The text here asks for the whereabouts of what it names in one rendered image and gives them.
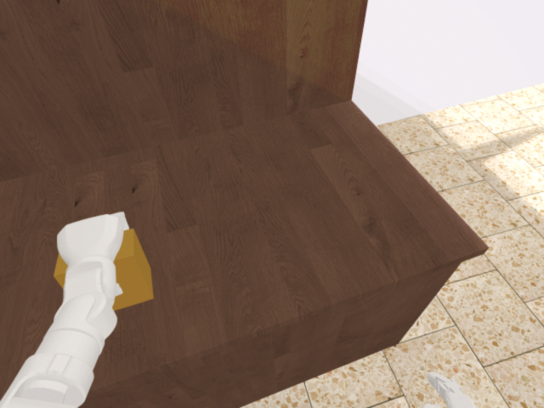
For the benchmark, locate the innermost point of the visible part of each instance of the robot left hand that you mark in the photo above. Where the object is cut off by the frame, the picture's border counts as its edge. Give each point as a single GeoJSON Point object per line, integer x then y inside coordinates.
{"type": "Point", "coordinates": [99, 236]}

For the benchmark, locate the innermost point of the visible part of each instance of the robot right hand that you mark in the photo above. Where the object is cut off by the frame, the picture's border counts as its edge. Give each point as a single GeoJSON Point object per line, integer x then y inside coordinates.
{"type": "Point", "coordinates": [450, 391]}

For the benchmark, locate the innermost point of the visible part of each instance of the sponge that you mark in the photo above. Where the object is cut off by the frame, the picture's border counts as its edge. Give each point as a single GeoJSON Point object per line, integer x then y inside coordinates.
{"type": "Point", "coordinates": [132, 272]}

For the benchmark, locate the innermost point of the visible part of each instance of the table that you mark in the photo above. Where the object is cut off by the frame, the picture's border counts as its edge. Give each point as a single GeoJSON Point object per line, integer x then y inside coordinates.
{"type": "Point", "coordinates": [286, 235]}

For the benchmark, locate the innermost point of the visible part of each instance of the left robot forearm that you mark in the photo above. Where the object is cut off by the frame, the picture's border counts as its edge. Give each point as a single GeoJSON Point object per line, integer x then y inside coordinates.
{"type": "Point", "coordinates": [61, 370]}

